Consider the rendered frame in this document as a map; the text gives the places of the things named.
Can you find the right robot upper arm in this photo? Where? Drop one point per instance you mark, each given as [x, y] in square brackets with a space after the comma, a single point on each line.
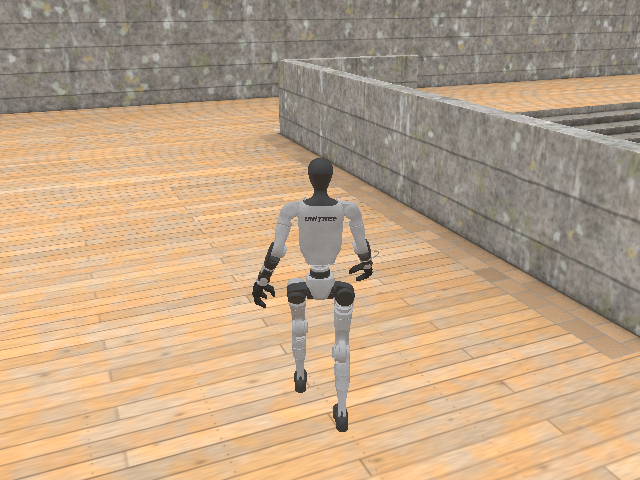
[352, 212]

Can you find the left robot upper arm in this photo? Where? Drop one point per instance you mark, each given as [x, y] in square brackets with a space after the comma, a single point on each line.
[288, 212]

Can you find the robot left thigh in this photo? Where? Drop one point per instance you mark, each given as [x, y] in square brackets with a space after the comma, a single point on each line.
[297, 294]

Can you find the robot right thigh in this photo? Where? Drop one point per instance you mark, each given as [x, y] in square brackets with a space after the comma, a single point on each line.
[343, 307]

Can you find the robot thigh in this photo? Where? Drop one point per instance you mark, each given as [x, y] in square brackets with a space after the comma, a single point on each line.
[343, 307]
[297, 294]

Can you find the robot right forearm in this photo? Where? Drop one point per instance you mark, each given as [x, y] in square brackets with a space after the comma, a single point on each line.
[366, 259]

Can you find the robot right hand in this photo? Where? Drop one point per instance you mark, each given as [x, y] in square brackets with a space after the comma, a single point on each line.
[368, 272]

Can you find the robot left hand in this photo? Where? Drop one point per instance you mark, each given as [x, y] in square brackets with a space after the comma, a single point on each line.
[258, 292]

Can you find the robot left forearm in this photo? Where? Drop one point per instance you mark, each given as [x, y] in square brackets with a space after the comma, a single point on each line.
[268, 267]

